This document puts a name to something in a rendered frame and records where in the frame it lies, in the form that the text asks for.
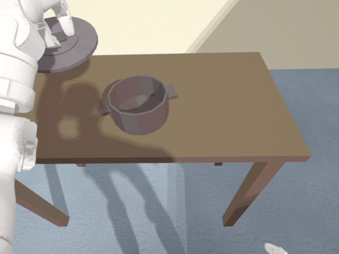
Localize pot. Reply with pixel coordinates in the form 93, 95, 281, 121
99, 75, 178, 135

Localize table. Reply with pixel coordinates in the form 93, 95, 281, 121
14, 52, 311, 226

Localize right robot hand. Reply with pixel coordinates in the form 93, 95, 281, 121
265, 243, 287, 254

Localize left robot forearm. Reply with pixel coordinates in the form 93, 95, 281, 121
0, 0, 45, 116

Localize knob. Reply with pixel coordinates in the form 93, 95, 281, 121
46, 19, 67, 41

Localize left robot upper arm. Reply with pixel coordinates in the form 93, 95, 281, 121
0, 114, 38, 254

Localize left robot hand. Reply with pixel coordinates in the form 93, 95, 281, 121
38, 0, 75, 48

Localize lid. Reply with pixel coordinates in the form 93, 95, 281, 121
37, 16, 98, 73

